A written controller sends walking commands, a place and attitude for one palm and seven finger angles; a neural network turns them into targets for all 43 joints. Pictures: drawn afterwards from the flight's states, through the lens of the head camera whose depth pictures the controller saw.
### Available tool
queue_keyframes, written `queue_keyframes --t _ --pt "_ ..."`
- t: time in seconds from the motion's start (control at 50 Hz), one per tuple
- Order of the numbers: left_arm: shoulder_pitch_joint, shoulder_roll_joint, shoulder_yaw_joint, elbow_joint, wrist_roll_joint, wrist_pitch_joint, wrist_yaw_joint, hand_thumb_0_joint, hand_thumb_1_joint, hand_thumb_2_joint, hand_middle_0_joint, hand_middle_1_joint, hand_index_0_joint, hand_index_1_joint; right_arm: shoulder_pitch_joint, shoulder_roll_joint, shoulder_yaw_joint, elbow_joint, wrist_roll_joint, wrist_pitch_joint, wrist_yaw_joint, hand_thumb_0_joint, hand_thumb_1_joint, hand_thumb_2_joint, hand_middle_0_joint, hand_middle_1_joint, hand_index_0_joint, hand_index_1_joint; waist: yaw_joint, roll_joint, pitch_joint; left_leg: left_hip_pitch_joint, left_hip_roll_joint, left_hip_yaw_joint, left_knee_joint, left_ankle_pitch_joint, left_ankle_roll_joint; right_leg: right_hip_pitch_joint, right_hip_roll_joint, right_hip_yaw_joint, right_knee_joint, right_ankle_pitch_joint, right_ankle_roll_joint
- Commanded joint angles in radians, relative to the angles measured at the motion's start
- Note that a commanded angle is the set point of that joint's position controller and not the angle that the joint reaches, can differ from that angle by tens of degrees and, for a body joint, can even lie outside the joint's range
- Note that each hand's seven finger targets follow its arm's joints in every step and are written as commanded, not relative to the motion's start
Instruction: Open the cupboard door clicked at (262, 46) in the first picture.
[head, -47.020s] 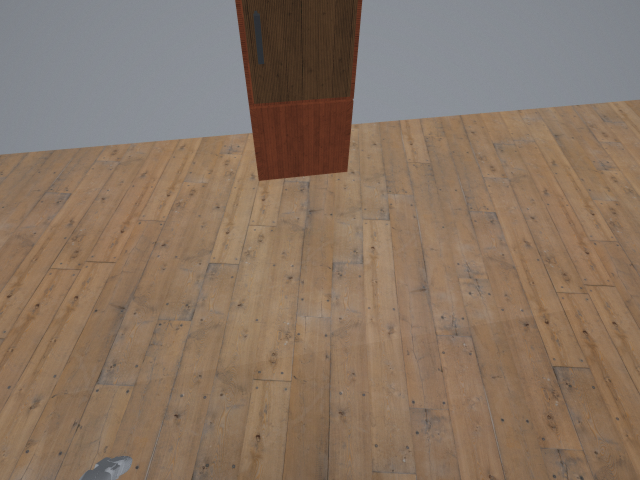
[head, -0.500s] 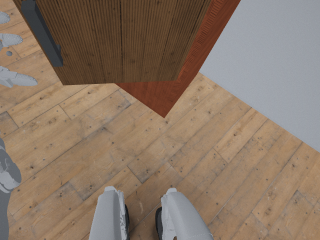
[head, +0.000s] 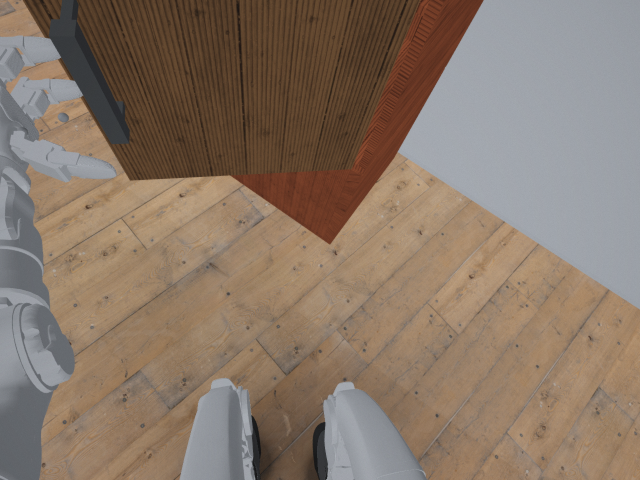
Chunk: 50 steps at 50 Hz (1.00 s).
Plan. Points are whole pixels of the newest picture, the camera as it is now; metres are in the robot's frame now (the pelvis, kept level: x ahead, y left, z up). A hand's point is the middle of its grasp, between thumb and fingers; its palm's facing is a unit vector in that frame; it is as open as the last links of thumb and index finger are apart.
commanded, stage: slide the fingers in behind the handle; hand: left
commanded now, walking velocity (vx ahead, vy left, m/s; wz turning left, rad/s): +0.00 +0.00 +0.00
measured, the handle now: (97, 78) +0.57 +0.23 +0.05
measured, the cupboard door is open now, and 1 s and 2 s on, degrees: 43 43 43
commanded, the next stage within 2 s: close the thumb around the handle in 1.06 s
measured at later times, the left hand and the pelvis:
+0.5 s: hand (96, 121) +0.51 +0.22 +0.05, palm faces +0.08 -1.00 -0.01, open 14.0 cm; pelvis +0.00 +0.00 +0.00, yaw +0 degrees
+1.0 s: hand (114, 116) +0.52 +0.21 +0.05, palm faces +0.11 -0.99 -0.02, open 13.9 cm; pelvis +0.00 -0.01 +0.00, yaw +1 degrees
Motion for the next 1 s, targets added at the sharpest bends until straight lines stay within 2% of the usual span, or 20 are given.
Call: queue_keyframes --t 0.0,0.1,0.14,0.18,0.22,0.3,0.32,0.34,0.4,0.46,0.5,0.54,0.6,0.62,0.66,0.7,0.76,0.84,0.86,0.98 --pt "-0.382 0.231 -0.001 -0.18 -0.029 -0.063 -0.008 0.0 -0.5 0.3 -0.3 -1.2 -0.3 -1.2 0.186 -0.214 -0.075 -0.026 -0.001 -0.011 -0.012 0.0 -0.9 -0.9 0.2 0.3 0.2 0.3 -0.019 0.147 -0.508 0.599 -0.001 -0.126 -0.139 0.373 -0.024 0.055 0.006 0.05 -0.16 0.273 -0.006" --pt "-0.419 0.189 -0.023 -0.189 -0.035 -0.075 0.004 0.0 -0.5 0.3 -0.3 -1.2 -0.3 -1.2 0.188 -0.21 -0.078 -0.018 -0.003 -0.016 -0.013 0.0 -0.9 -0.9 0.2 0.3 0.2 0.3 -0.024 0.171 -0.513 0.624 -0.002 -0.134 -0.14 0.366 -0.027 0.019 0.004 0.048 -0.156 0.26 -0.008" --pt "-0.423 0.211 -0.008 -0.197 -0.027 -0.083 0.015 0.0 -0.5 0.3 -0.3 -1.2 -0.3 -1.2 0.191 -0.211 -0.08 -0.014 -0.005 -0.018 -0.013 0.0 -0.9 -0.9 0.2 0.3 0.2 0.3 -0.018 0.162 -0.526 0.621 -0.002 -0.134 -0.139 0.365 -0.028 0.032 0.004 0.05 -0.154 0.258 -0.009" --pt "-0.438 0.225 0.008 -0.227 -0.024 -0.099 0.029 0.0 -0.5 0.3 -0.3 -1.2 -0.3 -1.2 0.193 -0.209 -0.08 -0.014 -0.01 -0.02 -0.01 0.0 -0.9 -0.9 0.2 0.3 0.2 0.3 -0.006 0.199 -0.568 0.651 -0.003 -0.136 -0.137 0.393 -0.031 0.032 0.003 0.048 -0.144 0.268 -0.012" --pt "-0.439 0.192 -0.014 -0.236 -0.018 -0.103 0.04 0.0 -0.5 0.3 -0.3 -1.2 -0.3 -1.2 0.193 -0.205 -0.083 -0.011 -0.011 -0.02 -0.007 0.0 -0.9 -0.9 0.2 0.3 0.2 0.3 -0.011 0.202 -0.582 0.674 -0.003 -0.138 -0.138 0.407 -0.033 0.026 0.002 0.046 -0.145 0.275 -0.012" --pt "-0.398 0.21 0.009 -0.245 -0.01 -0.106 0.059 0.0 -0.5 0.3 -0.3 -1.2 -0.3 -1.2 0.197 -0.205 -0.086 -0.015 -0.012 -0.013 -0.003 0.0 -0.9 -0.9 0.2 0.3 0.2 0.3 0.005 0.194 -0.607 0.68 -0.004 -0.132 -0.138 0.45 -0.034 0.066 0.003 0.049 -0.144 0.313 -0.012" --pt "-0.371 0.18 -0.007 -0.219 -0.011 -0.096 0.061 0.0 -0.5 0.3 -0.3 -1.2 -0.3 -1.2 0.192 -0.199 -0.084 -0.018 -0.01 -0.01 0.0 0.0 -0.9 -0.9 0.2 0.3 0.2 0.3 0.004 0.187 -0.581 0.659 -0.006 -0.125 -0.14 0.437 -0.034 0.071 0.004 0.048 -0.15 0.311 -0.01" --pt "-0.38 0.188 -0.006 -0.22 -0.009 -0.094 0.064 0.0 -0.5 0.3 -0.3 -1.2 -0.3 -1.2 0.191 -0.201 -0.082 -0.018 -0.01 -0.008 0.001 0.0 -0.9 -0.9 0.2 0.3 0.2 0.3 0.004 0.187 -0.554 0.654 -0.005 -0.127 -0.148 0.424 -0.036 0.071 0.003 0.045 -0.153 0.302 -0.011" --pt "-0.403 0.133 -0.045 -0.232 -0.011 -0.093 0.072 0.0 -0.5 0.3 -0.3 -1.2 -0.3 -1.2 0.188 -0.198 -0.086 -0.018 -0.01 -0.006 0.003 0.0 -0.9 -0.9 0.2 0.3 0.2 0.3 -0.012 0.187 -0.544 0.67 -0.003 -0.133 -0.154 0.406 -0.035 0.044 0.003 0.043 -0.159 0.286 -0.01" --pt "-0.395 0.146 -0.02 -0.217 -0.021 -0.105 0.084 0.0 -0.5 0.3 -0.3 -1.2 -0.3 -1.2 0.193 -0.2 -0.086 -0.017 -0.012 -0.01 0.003 0.0 -0.9 -0.9 0.2 0.3 0.2 0.3 -0.009 0.144 -0.527 0.632 -0.009 -0.128 -0.155 0.381 -0.03 0.07 0.004 0.049 -0.163 0.281 -0.01" --pt "-0.403 0.104 -0.054 -0.188 -0.017 -0.107 0.089 0.0 -0.5 0.3 -0.3 -1.2 -0.3 -1.2 0.186 -0.195 -0.086 -0.015 -0.011 -0.009 0.003 0.0 -0.9 -0.9 0.2 0.3 0.2 0.3 -0.025 0.129 -0.502 0.607 -0.011 -0.123 -0.153 0.355 -0.028 0.062 0.004 0.05 -0.168 0.269 -0.006" --pt "-0.412 0.106 -0.06 -0.158 -0.007 -0.106 0.094 0.0 -0.5 0.3 -0.3 -1.2 -0.3 -1.2 0.188 -0.195 -0.084 -0.011 -0.012 -0.012 0.003 0.0 -0.9 -0.9 0.2 0.3 0.2 0.3 -0.03 0.114 -0.478 0.567 -0.014 -0.116 -0.146 0.322 -0.025 0.063 0.003 0.054 -0.169 0.251 -0.005" --pt "-0.452 0.083 -0.082 -0.169 0.004 -0.121 0.105 0.0 -0.5 0.3 -0.3 -1.2 -0.3 -1.2 0.185 -0.195 -0.087 -0.009 -0.017 -0.014 0.005 0.0 -0.9 -0.9 0.2 0.3 0.2 0.3 -0.035 0.159 -0.496 0.609 -0.013 -0.128 -0.148 0.316 -0.03 0.016 0.0 0.051 -0.161 0.235 -0.009" --pt "-0.454 0.089 -0.077 -0.16 0.004 -0.12 0.109 0.0 -0.5 0.3 -0.3 -1.2 -0.3 -1.2 0.188 -0.196 -0.084 -0.009 -0.019 -0.015 0.005 0.0 -0.9 -0.9 0.2 0.3 0.2 0.3 -0.035 0.145 -0.497 0.591 -0.013 -0.128 -0.144 0.311 -0.029 0.026 0.001 0.05 -0.157 0.233 -0.01" --pt "-0.475 0.127 -0.049 -0.19 0.01 -0.133 0.119 0.0 -0.5 0.3 -0.3 -1.2 -0.3 -1.2 0.198 -0.2 -0.087 -0.008 -0.023 -0.015 0.004 0.0 -0.9 -0.9 0.2 0.3 0.2 0.3 -0.026 0.179 -0.539 0.636 -0.011 -0.137 -0.145 0.355 -0.032 0.02 0.001 0.048 -0.145 0.252 -0.014" --pt "-0.466 0.123 -0.047 -0.211 0.013 -0.139 0.127 0.0 -0.5 0.3 -0.3 -1.2 -0.3 -1.2 0.191 -0.196 -0.089 -0.014 -0.024 -0.012 0.008 0.0 -0.9 -0.9 0.2 0.3 0.2 0.3 -0.012 0.202 -0.6 0.671 -0.012 -0.138 -0.142 0.394 -0.037 0.034 0.0 0.047 -0.139 0.275 -0.014" --pt "-0.431 0.14 -0.028 -0.206 0.016 -0.136 0.134 0.0 -0.5 0.3 -0.3 -1.2 -0.3 -1.2 0.2 -0.196 -0.088 -0.018 -0.025 -0.006 0.013 0.0 -0.9 -0.9 0.2 0.3 0.2 0.3 0.0 0.198 -0.604 0.677 -0.011 -0.134 -0.143 0.434 -0.038 0.057 0.002 0.047 -0.136 0.301 -0.015" --pt "-0.42 0.128 -0.041 -0.184 0.016 -0.108 0.138 0.0 -0.5 0.3 -0.3 -1.2 -0.3 -1.2 0.193 -0.193 -0.084 -0.026 -0.016 0.004 0.011 0.0 -0.9 -0.9 0.2 0.3 0.2 0.3 -0.019 0.12 -0.547 0.584 -0.016 -0.109 -0.141 0.38 -0.024 0.116 0.004 0.059 -0.159 0.31 -0.003" --pt "-0.428 0.15 -0.02 -0.184 0.014 -0.112 0.14 0.0 -0.5 0.3 -0.3 -1.2 -0.3 -1.2 0.197 -0.193 -0.083 -0.022 -0.017 0.003 0.009 0.0 -0.9 -0.9 0.2 0.3 0.2 0.3 -0.016 0.117 -0.544 0.573 -0.017 -0.11 -0.137 0.38 -0.022 0.121 0.003 0.061 -0.156 0.313 -0.005" --pt "-0.426 0.1 -0.058 -0.188 0.005 -0.133 0.123 0.0 -0.5 0.3 -0.3 -1.2 -0.3 -1.2 0.194 -0.188 -0.086 -0.012 -0.017 -0.003 0.009 0.0 -0.9 -0.9 0.2 0.3 0.2 0.3 -0.021 0.141 -0.548 0.602 -0.016 -0.111 -0.136 0.392 -0.026 0.097 0.004 0.061 -0.158 0.316 -0.006"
